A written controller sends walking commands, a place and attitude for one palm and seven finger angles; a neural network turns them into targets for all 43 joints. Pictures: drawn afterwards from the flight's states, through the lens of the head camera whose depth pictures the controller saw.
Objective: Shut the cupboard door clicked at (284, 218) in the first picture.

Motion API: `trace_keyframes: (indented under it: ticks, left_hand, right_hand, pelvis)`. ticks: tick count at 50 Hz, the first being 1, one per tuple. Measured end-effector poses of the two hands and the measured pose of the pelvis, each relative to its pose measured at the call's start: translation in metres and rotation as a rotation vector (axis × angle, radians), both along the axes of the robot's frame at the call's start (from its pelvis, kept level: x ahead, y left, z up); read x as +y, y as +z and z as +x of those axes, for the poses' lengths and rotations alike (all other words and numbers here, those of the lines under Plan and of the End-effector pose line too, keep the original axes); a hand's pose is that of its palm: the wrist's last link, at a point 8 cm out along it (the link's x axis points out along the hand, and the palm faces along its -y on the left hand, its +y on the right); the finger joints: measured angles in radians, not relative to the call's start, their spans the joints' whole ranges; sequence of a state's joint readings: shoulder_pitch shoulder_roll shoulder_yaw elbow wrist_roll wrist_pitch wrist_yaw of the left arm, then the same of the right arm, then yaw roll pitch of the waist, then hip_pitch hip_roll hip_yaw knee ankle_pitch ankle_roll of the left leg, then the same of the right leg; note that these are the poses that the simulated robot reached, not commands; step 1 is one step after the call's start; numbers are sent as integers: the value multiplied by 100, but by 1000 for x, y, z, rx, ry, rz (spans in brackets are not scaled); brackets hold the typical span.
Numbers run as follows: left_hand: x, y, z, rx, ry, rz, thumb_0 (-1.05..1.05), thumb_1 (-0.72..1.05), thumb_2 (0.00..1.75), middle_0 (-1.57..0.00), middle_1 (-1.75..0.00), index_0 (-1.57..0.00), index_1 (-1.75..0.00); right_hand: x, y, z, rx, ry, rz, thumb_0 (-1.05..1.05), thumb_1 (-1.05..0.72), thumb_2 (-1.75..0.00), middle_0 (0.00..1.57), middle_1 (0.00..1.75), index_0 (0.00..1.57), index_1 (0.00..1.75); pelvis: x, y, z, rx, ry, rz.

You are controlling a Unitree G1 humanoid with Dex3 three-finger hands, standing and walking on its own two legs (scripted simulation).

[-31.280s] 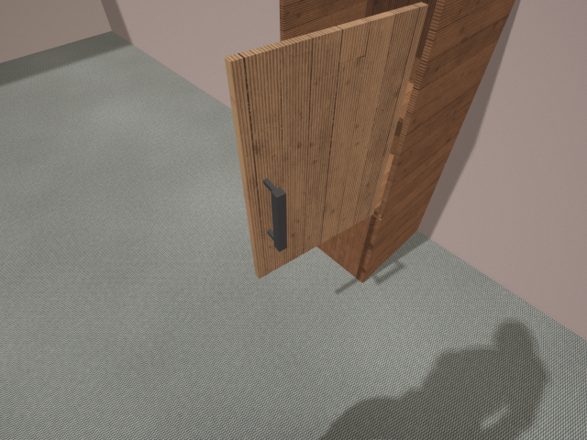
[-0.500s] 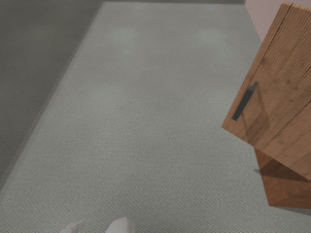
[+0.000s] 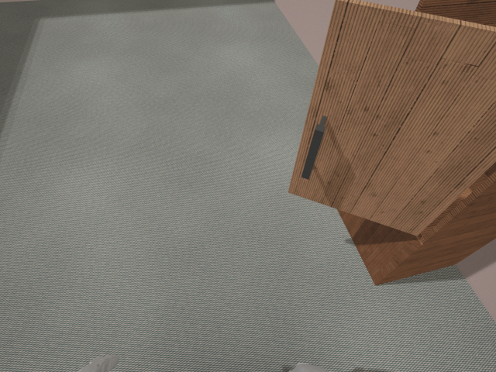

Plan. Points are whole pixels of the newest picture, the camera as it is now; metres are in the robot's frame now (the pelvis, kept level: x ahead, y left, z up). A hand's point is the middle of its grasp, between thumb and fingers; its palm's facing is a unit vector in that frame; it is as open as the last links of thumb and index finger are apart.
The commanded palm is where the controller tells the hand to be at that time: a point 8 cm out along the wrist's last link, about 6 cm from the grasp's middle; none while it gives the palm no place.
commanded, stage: turn to face it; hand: left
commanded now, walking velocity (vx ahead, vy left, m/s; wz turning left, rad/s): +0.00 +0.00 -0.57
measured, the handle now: (314, 148) +0.64 -0.14 -0.09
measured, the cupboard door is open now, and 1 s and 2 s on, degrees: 54 54 54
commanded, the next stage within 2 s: take the last steps up to it in 0.56 s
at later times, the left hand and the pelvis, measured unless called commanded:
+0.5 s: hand (159, 365) +0.15 +0.17 -0.18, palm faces -0.18 -0.97 -0.19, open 7.4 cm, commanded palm none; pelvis +0.03 +0.00 -0.01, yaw -13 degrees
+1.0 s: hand (191, 354) +0.17 +0.11 -0.16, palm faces -0.30 -0.92 -0.23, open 7.4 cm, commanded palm none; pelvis +0.06 -0.05 +0.00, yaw -20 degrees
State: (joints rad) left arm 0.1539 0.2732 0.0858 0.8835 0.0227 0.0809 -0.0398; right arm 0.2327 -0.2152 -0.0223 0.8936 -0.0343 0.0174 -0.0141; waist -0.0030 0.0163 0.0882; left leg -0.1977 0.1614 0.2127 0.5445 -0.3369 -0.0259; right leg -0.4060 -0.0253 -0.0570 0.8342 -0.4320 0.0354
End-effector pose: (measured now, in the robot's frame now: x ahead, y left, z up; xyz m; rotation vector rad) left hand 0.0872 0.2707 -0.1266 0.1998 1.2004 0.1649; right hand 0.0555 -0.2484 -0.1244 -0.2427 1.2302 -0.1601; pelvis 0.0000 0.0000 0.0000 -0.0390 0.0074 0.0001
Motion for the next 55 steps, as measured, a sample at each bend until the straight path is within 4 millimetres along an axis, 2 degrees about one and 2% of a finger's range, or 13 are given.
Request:
trace_keyframes:
  ticks: [4, 6, 11, 18, 25, 30, 35, 39, 42, 44, 46, 49, 55]
  left_hand:
    - [-22, 1, 35, -61, -88, 43, 1, 91, 90, -20, -30, -19, -30]
    - [-33, 4, 44, -80, -112, 55, 1, 91, 90, -20, -30, -19, -30]
    - [-53, 12, 46, -49, -148, 51, 0, 91, 90, -20, -30, -20, -30]
    - [-63, 1, 52, -8, -190, -5, 1, 91, 90, -21, -30, -20, -30]
    - [-48, -25, 65, 29, -197, -52, 1, 91, 90, -21, -30, -20, -30]
    - [-44, -18, 76, 55, -232, -48, 1, 91, 90, -20, -30, -20, -30]
    - [-52, -8, 89, 54, -277, -26, 1, 91, 90, -20, -30, -19, -30]
    - [-69, -4, 100, 45, -327, -4, 1, 91, 90, -20, -30, -19, -30]
    - [-84, -5, 105, 21, -352, 14, 1, 91, 90, -20, -30, -19, -30]
    - [-93, -2, 103, 12, -345, 13, 1, 91, 90, -20, -30, -20, -30]
    - [-99, 1, 99, 13, -330, 11, 0, 91, 90, -20, -30, -20, -30]
    - [-106, 0, 91, 52, -322, 5, 0, 91, 90, -20, -30, -20, -30]
    - [-120, -17, 84, 152, -319, -39, 0, 91, 90, -20, -30, -20, -30]
  right_hand:
    - [-27, -26, -23, 33, -87, 25, 0, -90, -90, 21, 30, 20, 30]
    - [-39, -34, -29, 59, -119, 22, 1, -90, -90, 21, 30, 20, 30]
    - [-49, -22, -26, 43, -160, 20, 1, -91, -90, 20, 30, 20, 30]
    - [-42, -3, -10, -20, -188, 5, 1, -91, -90, 20, 30, 20, 30]
    - [-16, 4, -5, -52, -214, -36, 0, -91, -90, 20, 30, 20, 30]
    - [1, 10, -21, -18, -245, -24, 0, -91, -90, 20, 30, 20, 30]
    - [6, 2, -44, 31, -302, 17, 0, -90, -90, 21, 30, 20, 30]
    - [0, -13, -68, 62, -365, 56, 0, -90, -90, 21, 30, 20, 30]
    - [-13, -29, -85, 89, -413, 78, 0, -90, -90, 21, 30, 20, 30]
    - [-21, -31, -91, 121, -422, 81, 0, -90, -90, 21, 30, 20, 30]
    - [-31, -27, -88, 134, -421, 77, 1, -91, -90, 21, 30, 20, 30]
    - [-45, -16, -74, 111, -416, 61, 1, -91, -90, 20, 30, 20, 30]
    - [-66, -3, -25, 46, -393, 18, 1, -91, -90, 20, 30, 20, 30]
  pelvis:
    - [-17, -16, 7, -1, -52, 30]
    - [-21, -18, 6, -5, -69, 25]
    - [-25, -5, 9, 3, -114, 46]
    - [-21, 0, 19, 19, -167, 48]
    - [-2, -8, 33, 21, -221, 28]
    - [0, 2, 38, 16, -259, 11]
    - [-4, 4, 39, 11, -295, 5]
    - [-16, -1, 39, 3, -327, 16]
    - [-31, -10, 41, -2, -346, 30]
    - [-37, -9, 44, -6, -335, 21]
    - [-43, -4, 50, -6, -335, 26]
    - [-52, 1, 58, -1, -342, 36]
    - [-63, 1, 82, 14, -349, 24]
